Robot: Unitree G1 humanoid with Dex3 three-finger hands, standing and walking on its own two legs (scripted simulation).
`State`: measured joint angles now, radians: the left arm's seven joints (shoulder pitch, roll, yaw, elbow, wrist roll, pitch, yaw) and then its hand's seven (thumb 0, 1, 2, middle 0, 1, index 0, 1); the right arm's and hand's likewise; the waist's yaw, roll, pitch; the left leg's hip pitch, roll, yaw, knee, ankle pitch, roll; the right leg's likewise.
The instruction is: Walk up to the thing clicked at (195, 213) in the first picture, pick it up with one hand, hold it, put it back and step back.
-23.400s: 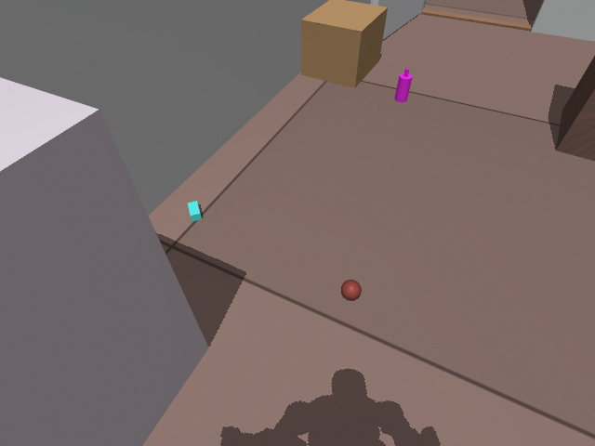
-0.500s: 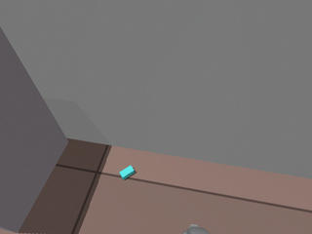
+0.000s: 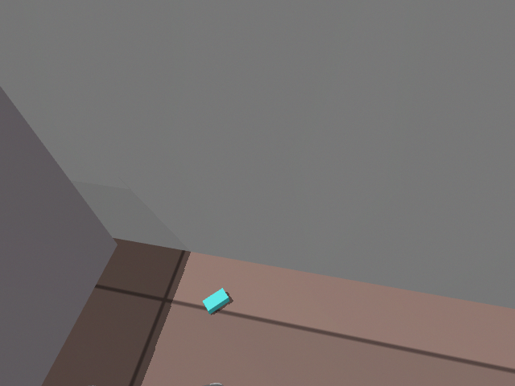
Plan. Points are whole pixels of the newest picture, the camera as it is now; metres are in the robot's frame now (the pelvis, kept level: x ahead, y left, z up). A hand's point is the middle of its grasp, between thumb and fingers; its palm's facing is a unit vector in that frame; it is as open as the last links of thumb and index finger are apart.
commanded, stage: walk up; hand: left
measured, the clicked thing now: (216, 301) +0.52 +0.20 -0.73
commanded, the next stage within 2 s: stand in 1.08 s
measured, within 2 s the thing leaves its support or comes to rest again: neither
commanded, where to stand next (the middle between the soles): +0.11 +0.00 m, yaw +0 degrees
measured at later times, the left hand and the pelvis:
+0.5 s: hand out of the picture +0.07 +0.27 -0.13, palm faces +0.02 -0.93 -0.36, open 7.4 cm; pelvis +0.01 +0.01 +0.03, yaw +1 degrees
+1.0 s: hand out of the picture +0.10 +0.26 -0.13, palm faces +0.01 -0.94 -0.33, open 7.4 cm; pelvis +0.02 +0.01 +0.03, yaw +2 degrees
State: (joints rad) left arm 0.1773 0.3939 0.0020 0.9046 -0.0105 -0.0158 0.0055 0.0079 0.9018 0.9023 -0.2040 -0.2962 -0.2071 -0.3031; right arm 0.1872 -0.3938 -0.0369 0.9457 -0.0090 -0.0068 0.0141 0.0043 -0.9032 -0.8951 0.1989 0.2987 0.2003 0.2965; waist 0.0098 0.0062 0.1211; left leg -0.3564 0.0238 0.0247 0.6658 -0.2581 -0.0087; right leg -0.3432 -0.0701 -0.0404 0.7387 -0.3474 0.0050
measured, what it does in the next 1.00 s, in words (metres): stands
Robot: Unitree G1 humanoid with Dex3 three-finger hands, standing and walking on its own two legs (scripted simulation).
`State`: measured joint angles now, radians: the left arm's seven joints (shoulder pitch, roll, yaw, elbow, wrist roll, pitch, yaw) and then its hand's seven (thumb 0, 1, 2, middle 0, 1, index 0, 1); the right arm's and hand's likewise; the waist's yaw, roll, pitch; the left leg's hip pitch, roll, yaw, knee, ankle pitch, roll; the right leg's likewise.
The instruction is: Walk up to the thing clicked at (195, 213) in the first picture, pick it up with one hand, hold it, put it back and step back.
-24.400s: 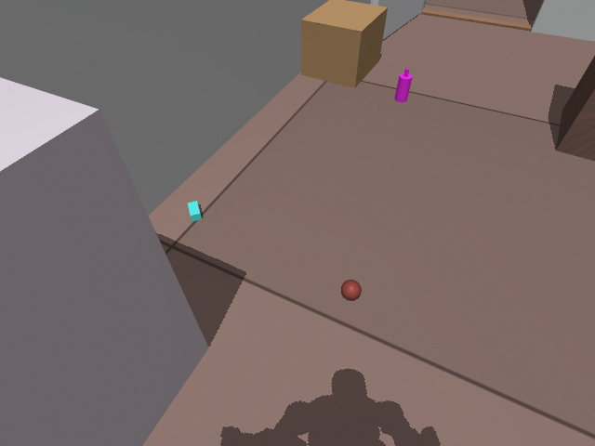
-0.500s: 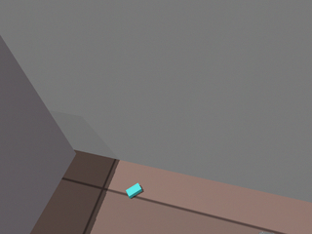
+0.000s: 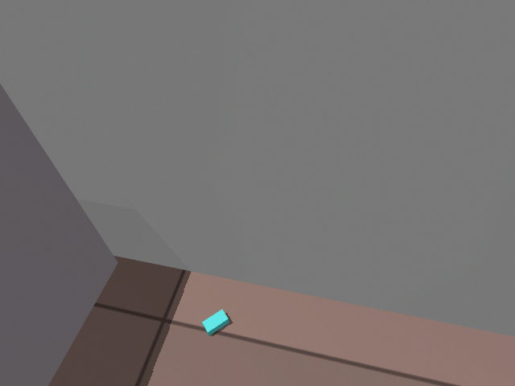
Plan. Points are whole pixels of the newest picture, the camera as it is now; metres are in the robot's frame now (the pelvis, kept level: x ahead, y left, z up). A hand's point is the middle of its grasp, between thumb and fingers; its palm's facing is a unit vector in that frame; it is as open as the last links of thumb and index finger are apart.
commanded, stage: walk up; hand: left
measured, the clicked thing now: (215, 322) +0.50 +0.18 -0.76
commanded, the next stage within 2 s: stand in 0.08 s
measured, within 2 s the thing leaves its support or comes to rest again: neither
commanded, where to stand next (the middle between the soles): +0.08 -0.01 m, yaw -2 degrees
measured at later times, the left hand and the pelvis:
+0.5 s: hand out of the picture +0.09 +0.25 -0.16, palm faces -0.02 -0.94 -0.35, open 7.4 cm; pelvis +0.02 -0.01 +0.00, yaw +0 degrees
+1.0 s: hand out of the picture +0.10 +0.24 -0.15, palm faces -0.02 -0.94 -0.35, open 7.4 cm; pelvis +0.02 -0.01 +0.00, yaw +0 degrees
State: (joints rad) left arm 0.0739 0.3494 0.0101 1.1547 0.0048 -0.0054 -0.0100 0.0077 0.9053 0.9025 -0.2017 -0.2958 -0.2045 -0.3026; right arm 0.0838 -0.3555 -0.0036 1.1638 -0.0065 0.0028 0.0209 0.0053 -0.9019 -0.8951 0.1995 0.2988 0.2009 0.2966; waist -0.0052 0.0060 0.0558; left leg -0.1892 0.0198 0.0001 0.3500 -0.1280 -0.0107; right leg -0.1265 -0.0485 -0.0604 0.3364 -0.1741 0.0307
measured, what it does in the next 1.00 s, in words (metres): stands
